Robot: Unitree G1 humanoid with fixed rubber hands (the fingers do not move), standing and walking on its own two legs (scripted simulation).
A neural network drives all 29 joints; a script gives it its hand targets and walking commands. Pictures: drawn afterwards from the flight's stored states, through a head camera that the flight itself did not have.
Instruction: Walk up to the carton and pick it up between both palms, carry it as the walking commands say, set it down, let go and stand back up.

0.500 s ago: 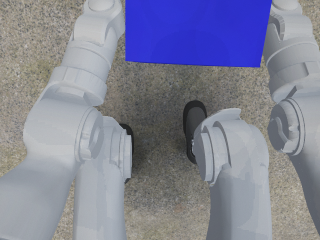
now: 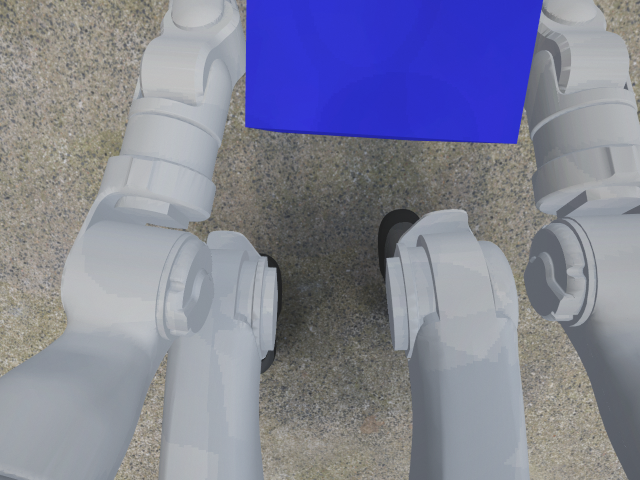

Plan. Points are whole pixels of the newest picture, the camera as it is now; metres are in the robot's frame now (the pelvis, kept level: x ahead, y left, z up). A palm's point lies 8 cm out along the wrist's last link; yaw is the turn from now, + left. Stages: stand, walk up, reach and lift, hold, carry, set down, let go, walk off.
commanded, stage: reach and lift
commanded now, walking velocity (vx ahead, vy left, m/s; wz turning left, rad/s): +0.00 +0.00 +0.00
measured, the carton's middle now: out of the picture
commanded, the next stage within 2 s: none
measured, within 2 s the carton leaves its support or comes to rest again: neither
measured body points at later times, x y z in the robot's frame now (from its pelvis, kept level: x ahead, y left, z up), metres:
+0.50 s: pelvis -0.01 -0.01 +0.03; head +0.35 -0.09 +0.27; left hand +0.57 +0.02 -0.11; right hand +0.53 -0.26 -0.13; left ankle +0.11 +0.12 -0.34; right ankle +0.15 -0.14 -0.34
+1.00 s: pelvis -0.02 +0.00 +0.07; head +0.33 -0.07 +0.33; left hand +0.55 +0.03 -0.05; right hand +0.52 -0.26 -0.06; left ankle +0.11 +0.12 -0.34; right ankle +0.15 -0.14 -0.34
